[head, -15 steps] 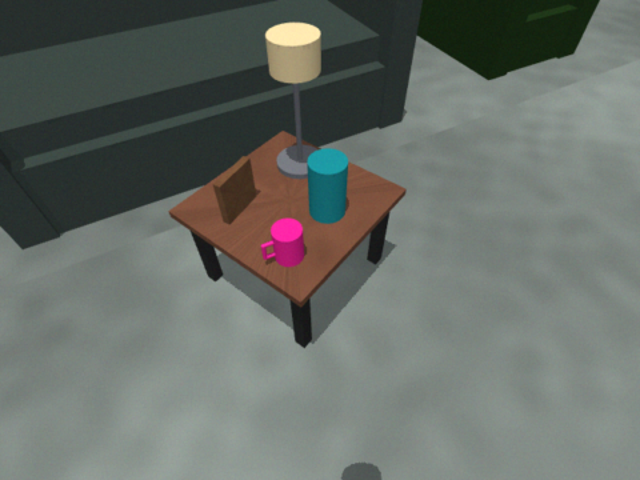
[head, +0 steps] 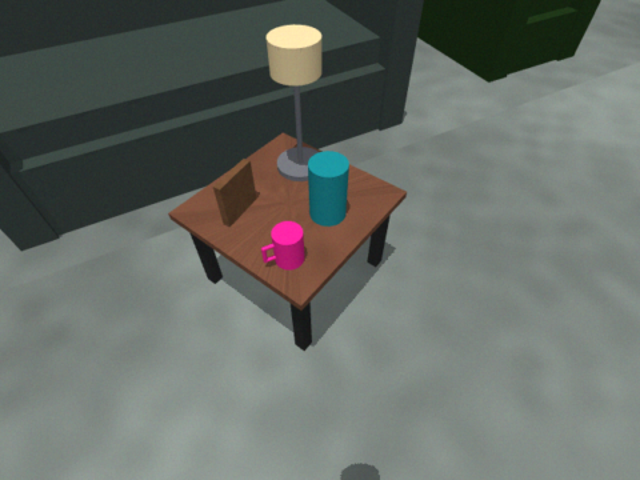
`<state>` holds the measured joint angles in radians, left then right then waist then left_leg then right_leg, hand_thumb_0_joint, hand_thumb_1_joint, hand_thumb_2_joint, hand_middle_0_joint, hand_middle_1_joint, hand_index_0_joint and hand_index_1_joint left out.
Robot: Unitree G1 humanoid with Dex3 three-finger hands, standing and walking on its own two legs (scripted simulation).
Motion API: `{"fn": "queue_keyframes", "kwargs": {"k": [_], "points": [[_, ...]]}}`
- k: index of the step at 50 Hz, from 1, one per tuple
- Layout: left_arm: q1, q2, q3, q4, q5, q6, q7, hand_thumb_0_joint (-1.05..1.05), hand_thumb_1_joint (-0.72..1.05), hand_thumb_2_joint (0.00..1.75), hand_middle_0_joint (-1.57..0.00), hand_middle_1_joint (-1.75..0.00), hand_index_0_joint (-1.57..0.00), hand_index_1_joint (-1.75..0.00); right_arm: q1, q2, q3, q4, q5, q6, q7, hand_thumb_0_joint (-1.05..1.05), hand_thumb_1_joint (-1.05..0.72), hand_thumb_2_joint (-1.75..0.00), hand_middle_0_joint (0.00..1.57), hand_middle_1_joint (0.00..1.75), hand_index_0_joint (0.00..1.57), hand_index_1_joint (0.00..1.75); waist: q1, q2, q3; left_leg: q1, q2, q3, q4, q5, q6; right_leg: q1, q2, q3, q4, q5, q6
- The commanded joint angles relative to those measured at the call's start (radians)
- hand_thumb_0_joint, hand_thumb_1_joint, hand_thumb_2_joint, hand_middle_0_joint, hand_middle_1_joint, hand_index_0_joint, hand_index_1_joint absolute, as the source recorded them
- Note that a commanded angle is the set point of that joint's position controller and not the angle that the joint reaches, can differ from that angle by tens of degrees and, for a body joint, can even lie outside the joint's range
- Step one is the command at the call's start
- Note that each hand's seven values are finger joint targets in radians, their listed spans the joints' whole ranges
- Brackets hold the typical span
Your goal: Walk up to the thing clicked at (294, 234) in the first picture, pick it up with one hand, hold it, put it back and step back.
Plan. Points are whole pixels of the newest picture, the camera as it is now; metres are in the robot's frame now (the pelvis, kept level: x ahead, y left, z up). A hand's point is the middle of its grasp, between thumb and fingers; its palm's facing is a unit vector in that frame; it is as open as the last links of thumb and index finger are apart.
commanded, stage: stand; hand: right
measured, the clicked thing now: (282, 248) +0.74 +0.10 -0.36
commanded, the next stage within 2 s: walk up in 0.82 s
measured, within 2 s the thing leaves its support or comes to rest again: neither
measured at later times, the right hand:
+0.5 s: hand out of the picture +0.08 -0.24 -0.16, palm faces -0.04 +0.94 -0.33, open 7.4 cm
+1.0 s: hand out of the picture +0.09 -0.25 -0.16, palm faces -0.06 +0.93 -0.35, open 7.4 cm
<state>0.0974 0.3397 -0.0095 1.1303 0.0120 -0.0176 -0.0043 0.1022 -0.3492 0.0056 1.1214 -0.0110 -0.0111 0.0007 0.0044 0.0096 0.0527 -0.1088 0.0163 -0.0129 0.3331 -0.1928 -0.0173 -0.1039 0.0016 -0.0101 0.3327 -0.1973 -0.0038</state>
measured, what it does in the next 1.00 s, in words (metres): lifts its left foot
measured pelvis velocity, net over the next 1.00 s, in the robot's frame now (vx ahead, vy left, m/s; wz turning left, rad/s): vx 0.01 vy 0.04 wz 0.00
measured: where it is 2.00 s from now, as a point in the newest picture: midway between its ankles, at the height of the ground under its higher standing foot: (217, 467)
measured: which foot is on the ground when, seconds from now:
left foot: down 0.00-0.84, up 0.86-1.00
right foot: down 0.00-1.00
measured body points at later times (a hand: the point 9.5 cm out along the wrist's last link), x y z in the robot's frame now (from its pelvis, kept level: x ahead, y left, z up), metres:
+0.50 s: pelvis +0.00 +0.00 +0.00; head +0.01 +0.00 +0.45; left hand +0.08 +0.30 -0.13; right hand +0.08 -0.29 -0.13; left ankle -0.01 +0.13 -0.75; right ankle -0.01 -0.12 -0.75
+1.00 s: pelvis +0.01 +0.04 -0.01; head +0.03 +0.02 +0.44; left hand +0.04 +0.37 -0.12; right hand +0.09 -0.30 -0.13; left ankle +0.03 +0.18 -0.71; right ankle -0.01 -0.11 -0.75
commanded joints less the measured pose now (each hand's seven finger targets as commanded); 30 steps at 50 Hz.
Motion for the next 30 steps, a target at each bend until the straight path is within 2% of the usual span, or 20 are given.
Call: {"fn": "queue_keyframes", "kwargs": {"k": [1, 13, 20, 25, 30], "points": [[-0.033, 0.212, 0.047, -0.056, -0.005, -0.02, 0.017, 0.0, 0.9, 0.9, -0.2, -0.3, -0.2, -0.3, -0.028, -0.205, -0.039, -0.055, 0.004, -0.021, -0.014, 0.0, -0.9, -0.9, 0.2, 0.3, 0.2, 0.3, -0.001, -0.018, -0.088, 0.022, 0.112, -0.081, -0.031, 0.194, 0.042, 0.017, -0.132, 0.093, -0.051, 0.206, -0.021], [-0.032, 0.216, 0.05, -0.059, -0.004, -0.016, 0.015, 0.0, 0.9, 0.9, -0.2, -0.3, -0.2, -0.3, -0.033, -0.205, -0.038, -0.059, 0.004, -0.025, -0.015, 0.0, -0.9, -0.9, 0.2, 0.3, 0.2, 0.3, 0.001, -0.008, -0.098, 0.031, 0.115, -0.082, -0.043, 0.221, 0.042, 0.035, -0.133, 0.09, -0.05, 0.214, -0.022], [-0.04, 0.21, 0.049, -0.059, -0.004, -0.014, 0.015, 0.0, 0.9, 0.9, -0.2, -0.3, -0.2, -0.3, -0.033, -0.206, -0.039, -0.059, 0.003, -0.023, -0.015, 0.0, -0.9, -0.9, 0.2, 0.3, 0.2, 0.3, -0.001, -0.018, -0.076, 0.012, 0.114, -0.086, -0.055, 0.17, 0.041, 0.023, -0.132, 0.09, -0.061, 0.159, -0.022], [-0.029, 0.217, 0.051, -0.06, -0.004, -0.017, 0.016, 0.0, 0.9, 0.9, -0.2, -0.3, -0.2, -0.3, -0.029, -0.205, -0.039, -0.059, 0.005, -0.024, -0.014, 0.0, -0.9, -0.9, 0.2, 0.3, 0.2, 0.3, -0.001, -0.016, -0.09, 0.024, 0.113, -0.083, -0.046, 0.206, 0.045, 0.038, -0.138, 0.092, -0.057, 0.209, -0.022], [-0.028, 0.216, 0.05, -0.059, -0.003, -0.015, 0.017, 0.0, 0.9, 0.9, -0.2, -0.3, -0.2, -0.3, -0.032, -0.206, -0.04, -0.058, 0.003, -0.021, -0.013, 0.0, -0.9, -0.9, 0.2, 0.3, 0.2, 0.3, -0.002, -0.017, -0.07, 0.017, 0.11, -0.089, -0.056, 0.161, 0.041, 0.014, -0.133, 0.089, -0.068, 0.151, -0.02]]}}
